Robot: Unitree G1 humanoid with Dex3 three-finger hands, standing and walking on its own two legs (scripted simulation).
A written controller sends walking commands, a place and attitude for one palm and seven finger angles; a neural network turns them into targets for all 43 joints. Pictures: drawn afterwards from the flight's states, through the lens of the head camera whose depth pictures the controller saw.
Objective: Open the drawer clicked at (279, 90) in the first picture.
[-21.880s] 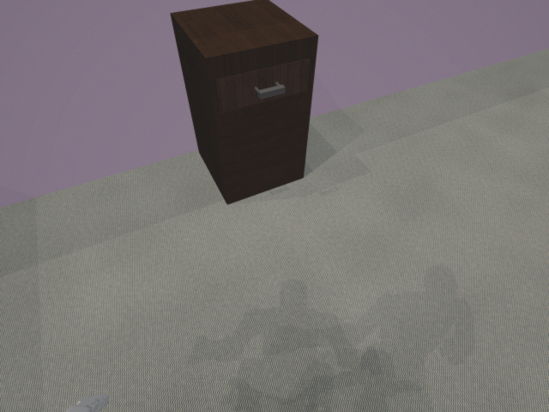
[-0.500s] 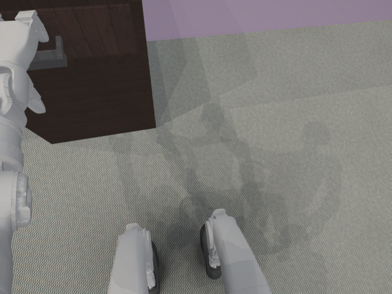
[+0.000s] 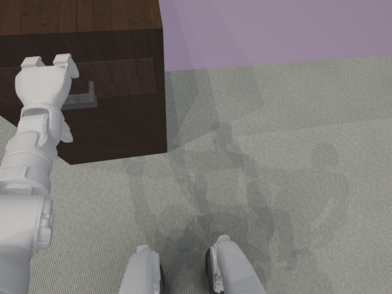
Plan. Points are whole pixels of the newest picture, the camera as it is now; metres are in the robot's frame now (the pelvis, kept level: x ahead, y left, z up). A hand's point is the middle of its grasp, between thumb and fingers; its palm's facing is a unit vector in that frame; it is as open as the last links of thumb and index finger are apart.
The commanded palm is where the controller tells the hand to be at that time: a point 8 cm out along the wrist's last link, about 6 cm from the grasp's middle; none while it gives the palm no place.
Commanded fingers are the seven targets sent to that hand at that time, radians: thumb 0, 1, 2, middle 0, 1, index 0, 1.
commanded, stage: re-aim the fingers above the handle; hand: left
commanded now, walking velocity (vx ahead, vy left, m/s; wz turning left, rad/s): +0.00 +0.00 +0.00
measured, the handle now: (71, 94) +0.56 +0.25 -0.08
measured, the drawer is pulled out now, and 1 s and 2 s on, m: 0.00 0.00 0.00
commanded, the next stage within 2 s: lower the fingers behind the handle in 1.94 s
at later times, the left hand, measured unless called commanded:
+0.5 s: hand (60, 100) +0.51 +0.25 -0.03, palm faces -0.07 -0.02 -1.00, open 13.8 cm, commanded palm +0.51 +0.23 +0.02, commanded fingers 0.00 -0.50 0.30 -0.30 -1.20 -0.30 -1.20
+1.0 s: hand (55, 101) +0.51 +0.25 -0.03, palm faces -0.08 +0.00 -1.00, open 13.8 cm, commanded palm +0.51 +0.25 +0.02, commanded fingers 0.00 -0.50 0.30 -0.30 -1.20 -0.30 -1.20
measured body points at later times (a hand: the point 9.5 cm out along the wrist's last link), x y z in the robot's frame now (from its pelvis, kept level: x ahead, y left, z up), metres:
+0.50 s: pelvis -0.01 +0.00 -0.01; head +0.17 +0.01 +0.41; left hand +0.51 +0.24 +0.02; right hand -0.01 -0.28 -0.13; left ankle +0.00 +0.10 -0.64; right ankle +0.03 -0.15 -0.64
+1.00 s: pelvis -0.02 -0.01 -0.02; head +0.16 +0.00 +0.39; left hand +0.51 +0.25 +0.02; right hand -0.03 -0.28 -0.14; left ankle +0.00 +0.10 -0.64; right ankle +0.03 -0.15 -0.64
